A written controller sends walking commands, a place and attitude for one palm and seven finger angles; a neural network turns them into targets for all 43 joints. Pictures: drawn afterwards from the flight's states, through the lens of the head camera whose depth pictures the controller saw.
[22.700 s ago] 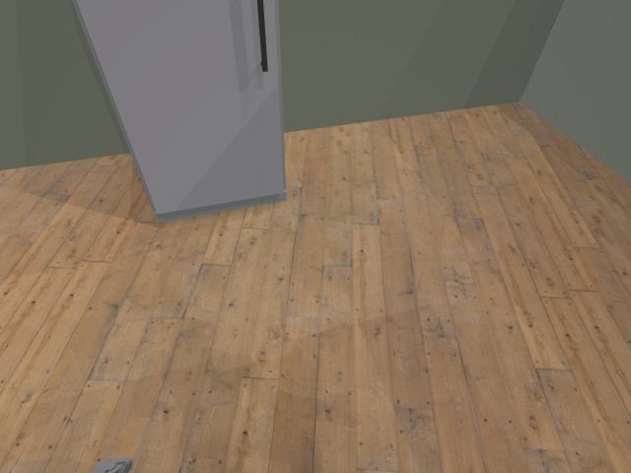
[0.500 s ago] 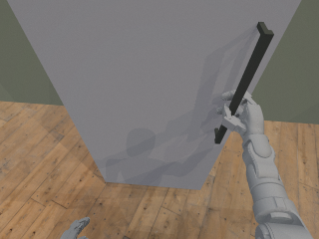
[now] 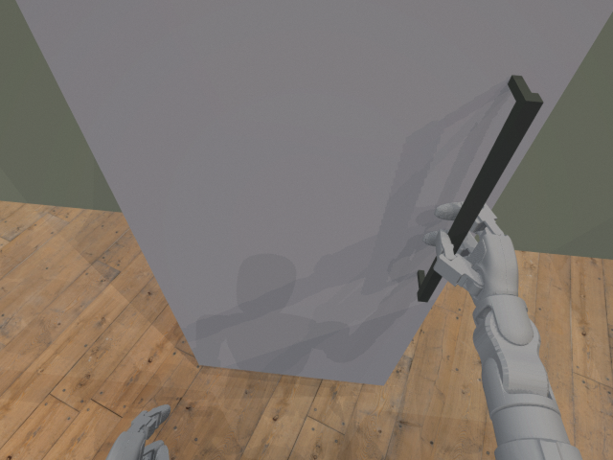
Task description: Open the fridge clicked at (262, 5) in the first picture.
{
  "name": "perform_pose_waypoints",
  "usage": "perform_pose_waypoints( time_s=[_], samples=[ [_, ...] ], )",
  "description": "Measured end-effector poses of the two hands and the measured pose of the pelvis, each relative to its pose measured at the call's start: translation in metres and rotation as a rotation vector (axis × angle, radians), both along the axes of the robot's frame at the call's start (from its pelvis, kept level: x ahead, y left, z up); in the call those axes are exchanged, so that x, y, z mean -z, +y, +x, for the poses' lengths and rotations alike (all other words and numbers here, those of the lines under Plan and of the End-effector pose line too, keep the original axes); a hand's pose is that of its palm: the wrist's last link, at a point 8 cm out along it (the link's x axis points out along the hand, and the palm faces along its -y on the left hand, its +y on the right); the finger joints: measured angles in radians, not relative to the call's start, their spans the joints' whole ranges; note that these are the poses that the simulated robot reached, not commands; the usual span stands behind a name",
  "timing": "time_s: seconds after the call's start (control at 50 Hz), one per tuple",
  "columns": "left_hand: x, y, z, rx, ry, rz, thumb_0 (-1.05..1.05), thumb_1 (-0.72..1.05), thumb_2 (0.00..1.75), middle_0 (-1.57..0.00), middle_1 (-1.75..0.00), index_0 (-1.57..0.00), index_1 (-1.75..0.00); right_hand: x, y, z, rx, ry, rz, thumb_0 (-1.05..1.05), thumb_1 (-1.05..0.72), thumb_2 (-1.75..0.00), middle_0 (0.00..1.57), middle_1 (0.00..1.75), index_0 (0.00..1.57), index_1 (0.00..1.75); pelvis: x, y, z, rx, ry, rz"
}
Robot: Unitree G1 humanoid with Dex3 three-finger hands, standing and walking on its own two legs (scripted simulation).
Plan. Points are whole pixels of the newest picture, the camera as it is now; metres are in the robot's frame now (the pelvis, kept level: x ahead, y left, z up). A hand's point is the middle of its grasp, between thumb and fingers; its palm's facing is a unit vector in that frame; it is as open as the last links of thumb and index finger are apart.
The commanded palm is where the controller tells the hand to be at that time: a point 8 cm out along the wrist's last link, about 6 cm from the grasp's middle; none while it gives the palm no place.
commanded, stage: pull the door a little, standing still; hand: right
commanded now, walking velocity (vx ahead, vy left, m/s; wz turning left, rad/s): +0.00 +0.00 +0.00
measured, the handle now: (458, 216) +0.42 -0.15 +0.12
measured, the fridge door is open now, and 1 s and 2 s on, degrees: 0 21 51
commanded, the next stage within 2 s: walk backward, drawing the door open in 0.36 s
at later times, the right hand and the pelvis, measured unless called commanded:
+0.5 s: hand (443, 314) +0.28 -0.12 +0.10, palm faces -0.10 +0.99 -0.03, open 5.8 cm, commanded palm +0.26 -0.17 +0.09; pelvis +0.04 +0.00 +0.01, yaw +0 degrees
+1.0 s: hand (414, 394) +0.19 -0.08 +0.09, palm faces +0.02 +0.99 -0.14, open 5.5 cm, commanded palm +0.16 -0.13 +0.09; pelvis -0.03 +0.02 +0.01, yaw -6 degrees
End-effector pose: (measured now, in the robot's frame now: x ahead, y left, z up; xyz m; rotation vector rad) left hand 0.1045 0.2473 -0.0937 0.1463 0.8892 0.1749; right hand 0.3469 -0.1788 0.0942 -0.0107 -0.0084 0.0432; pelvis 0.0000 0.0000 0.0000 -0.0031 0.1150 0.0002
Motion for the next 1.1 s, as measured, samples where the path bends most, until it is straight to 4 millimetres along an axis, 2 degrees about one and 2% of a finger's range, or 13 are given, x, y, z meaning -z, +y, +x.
perform_pose_waypoints(
  time_s=[0.18, 0.3, 0.38, 0.5, 0.56, 0.62, 0.72, 0.8, 0.84, 0.92, 1.04, 1.1],
  samples=[
    [-0.004, -0.007, 0.035, 0.052, -0.028, -0.006, 0.01, 0.91, 0.90, -0.20, -0.30, -0.20, -0.30, -0.001, 0.001, -0.002, 0.010, 0.009, 0.000, 0.02, -0.80, -0.82, 0.34, 1.37, 0.33, 1.38, -0.001, 0.001, 0.012, 0.016, 0.004, 0.000],
    [-0.010, -0.014, 0.052, 0.059, -0.073, -0.030, 0.01, 0.91, 0.90, -0.20, -0.30, -0.20, -0.30, -0.001, 0.001, -0.014, -0.002, 0.018, -0.001, 0.02, -0.80, -0.81, 0.31, 1.35, 0.30, 1.37, -0.004, 0.000, 0.022, 0.004, -0.003, -0.003],
    [-0.016, -0.019, 0.063, 0.063, -0.097, -0.041, 0.01, 0.91, 0.90, -0.20, -0.30, -0.20, -0.30, -0.002, 0.002, -0.034, -0.019, 0.022, 0.002, 0.02, -0.80, -0.81, 0.29, 1.33, 0.29, 1.36, -0.006, -0.001, 0.030, -0.005, -0.013, -0.003],
    [-0.025, -0.025, 0.086, 0.082, -0.148, -0.032, 0.01, 0.91, 0.90, -0.20, -0.30, -0.20, -0.30, -0.004, 0.008, -0.078, -0.055, 0.030, -0.020, 0.02, -0.77, -0.80, 0.29, 1.31, 0.30, 1.35, -0.006, -0.003, 0.040, -0.007, -0.030, 0.002],
    [-0.023, -0.029, 0.096, 0.097, -0.125, 0.011, 0.01, 0.91, 0.90, -0.20, -0.30, -0.20, -0.30, -0.007, 0.011, -0.089, -0.068, 0.025, -0.100, 0.01, -0.72, -0.80, 0.33, 1.33, 0.34, 1.36, -0.007, -0.006, 0.039, 0.010, -0.046, 0.005],
    [-0.029, -0.034, 0.100, 0.102, -0.094, 0.025, 0.01, 0.91, 0.90, -0.20, -0.30, -0.20, -0.30, -0.009, 0.015, -0.102, -0.053, 0.063, -0.114, 0.01, -0.70, -0.80, 0.38, 1.35, 0.37, 1.37, -0.017, -0.011, 0.034, 0.018, -0.065, 0.006],
    [-0.044, -0.044, 0.097, 0.112, -0.143, -0.002, 0.01, 0.91, 0.90, -0.20, -0.30, -0.20, -0.30, -0.015, 0.023, -0.120, -0.047, 0.119, -0.151, 0.01, -0.72, -0.81, 0.39, 1.36, 0.42, 1.39, -0.028, -0.011, 0.025, 0.014, -0.094, 0.000],
    [-0.036, -0.045, 0.092, 0.139, -0.189, -0.039, 0.01, 0.91, 0.90, -0.20, -0.30, -0.20, -0.30, -0.013, 0.030, -0.133, 0.007, 0.089, -0.171, 0.01, -0.71, -0.82, 0.40, 1.37, 0.41, 1.39, -0.017, 0.000, 0.014, 0.031, -0.107, -0.037],
    [-0.030, -0.043, 0.086, 0.153, -0.170, -0.051, 0.01, 0.91, 0.90, -0.20, -0.30, -0.20, -0.30, -0.013, 0.034, -0.140, 0.044, 0.100, -0.169, 0.00, -0.71, -0.82, 0.41, 1.38, 0.40, 1.40, -0.017, 0.005, 0.008, 0.034, -0.115, -0.031],
    [-0.022, -0.035, 0.067, 0.152, -0.134, -0.061, 0.01, 0.91, 0.89, -0.20, -0.30, -0.20, -0.30, -0.013, 0.042, -0.158, 0.073, 0.104, -0.163, 0.00, -0.73, -0.81, 0.40, 1.37, 0.38, 1.40, -0.019, 0.014, -0.011, 0.068, -0.111, -0.012],
    [-0.018, -0.014, 0.031, 0.169, -0.086, 0.025, 0.01, 0.91, 0.89, -0.20, -0.30, -0.20, -0.30, -0.006, 0.054, -0.184, 0.055, 0.028, -0.104, 0.00, -0.74, -0.81, 0.42, 1.38, 0.38, 1.40, -0.010, 0.028, -0.041, 0.125, -0.103, 0.014],
    [-0.022, -0.003, 0.009, 0.182, -0.055, 0.049, 0.01, 0.91, 0.89, -0.20, -0.30, -0.20, -0.30, -0.006, 0.060, -0.196, 0.068, 0.028, -0.128, -0.01, -0.73, -0.81, 0.43, 1.39, 0.38, 1.40, -0.016, 0.042, -0.053, 0.171, -0.102, -0.009]
  ],
)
